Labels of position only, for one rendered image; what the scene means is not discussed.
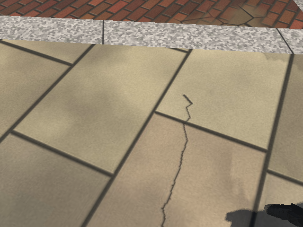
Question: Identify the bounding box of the right robot hand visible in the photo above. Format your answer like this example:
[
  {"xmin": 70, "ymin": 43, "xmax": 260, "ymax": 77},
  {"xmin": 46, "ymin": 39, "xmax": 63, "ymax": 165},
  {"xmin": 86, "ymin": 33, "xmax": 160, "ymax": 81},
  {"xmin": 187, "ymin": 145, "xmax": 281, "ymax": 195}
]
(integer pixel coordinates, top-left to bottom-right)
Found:
[{"xmin": 264, "ymin": 203, "xmax": 303, "ymax": 227}]

